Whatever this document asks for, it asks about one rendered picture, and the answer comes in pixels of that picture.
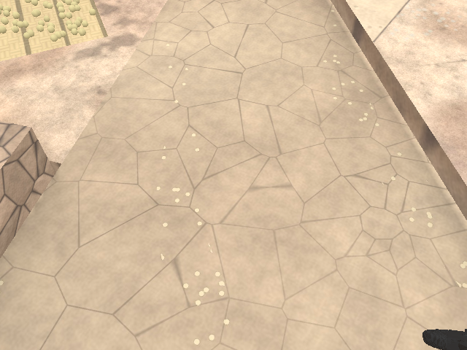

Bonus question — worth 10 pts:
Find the right robot hand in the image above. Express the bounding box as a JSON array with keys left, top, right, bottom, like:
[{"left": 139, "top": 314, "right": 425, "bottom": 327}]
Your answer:
[{"left": 422, "top": 329, "right": 467, "bottom": 350}]

